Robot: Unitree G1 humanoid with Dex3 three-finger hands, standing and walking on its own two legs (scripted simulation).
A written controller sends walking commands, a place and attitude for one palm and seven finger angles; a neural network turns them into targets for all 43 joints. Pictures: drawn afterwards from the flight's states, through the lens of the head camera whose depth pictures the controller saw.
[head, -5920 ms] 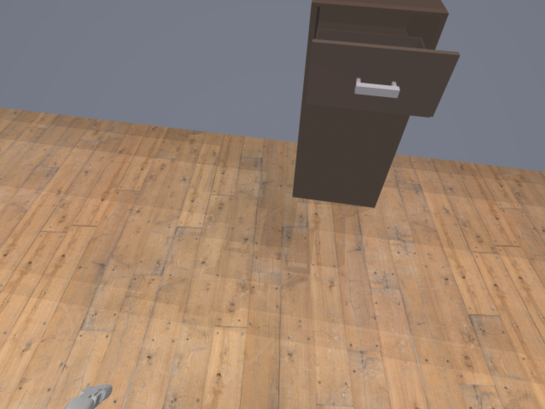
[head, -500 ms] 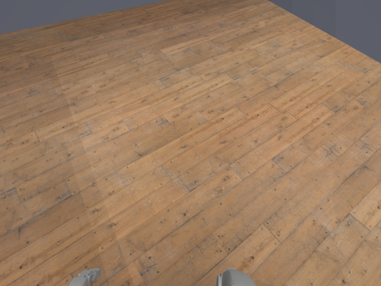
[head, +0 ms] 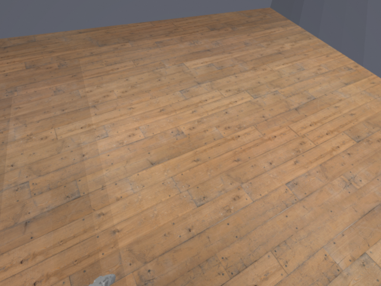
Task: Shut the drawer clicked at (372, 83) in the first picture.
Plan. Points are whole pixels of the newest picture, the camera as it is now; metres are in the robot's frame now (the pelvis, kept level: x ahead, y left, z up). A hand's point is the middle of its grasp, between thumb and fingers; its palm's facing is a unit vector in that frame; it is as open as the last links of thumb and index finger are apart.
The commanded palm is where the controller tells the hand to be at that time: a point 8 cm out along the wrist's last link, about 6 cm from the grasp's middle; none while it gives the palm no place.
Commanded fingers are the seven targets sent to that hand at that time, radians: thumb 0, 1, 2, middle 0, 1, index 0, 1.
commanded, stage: turn to face it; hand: left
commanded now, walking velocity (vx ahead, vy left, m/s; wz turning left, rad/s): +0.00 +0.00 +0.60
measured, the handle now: out of the picture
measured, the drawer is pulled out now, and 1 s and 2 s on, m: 0.29 0.29 0.29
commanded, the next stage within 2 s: none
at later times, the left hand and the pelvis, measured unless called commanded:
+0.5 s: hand out of the picture +0.04 +0.20 -0.14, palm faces +0.26 -0.93 -0.26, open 7.4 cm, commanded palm none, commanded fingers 0.00 0.90 0.90 -0.20 -0.30 -0.20 -0.30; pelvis -0.02 -0.02 +0.01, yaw +14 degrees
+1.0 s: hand out of the picture -0.13 +0.14 -0.16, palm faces +0.58 -0.77 -0.26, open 7.4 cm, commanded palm none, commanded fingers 0.00 0.90 0.90 -0.20 -0.30 -0.20 -0.30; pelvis -0.05 -0.05 +0.01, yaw +35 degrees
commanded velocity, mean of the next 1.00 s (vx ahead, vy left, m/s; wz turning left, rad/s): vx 0.00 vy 0.00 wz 0.60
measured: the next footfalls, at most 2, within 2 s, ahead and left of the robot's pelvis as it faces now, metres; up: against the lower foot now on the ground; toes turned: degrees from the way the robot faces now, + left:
left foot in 0.02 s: +0.05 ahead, +0.10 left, +0.00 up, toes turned +8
right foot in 0.56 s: +0.03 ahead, -0.15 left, +0.00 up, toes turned +15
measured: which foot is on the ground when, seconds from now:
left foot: up 0.00-0.00, down 0.02-0.54, up 0.56-1.00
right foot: down 0.00-0.02, up 0.04-0.54, down 0.56-1.00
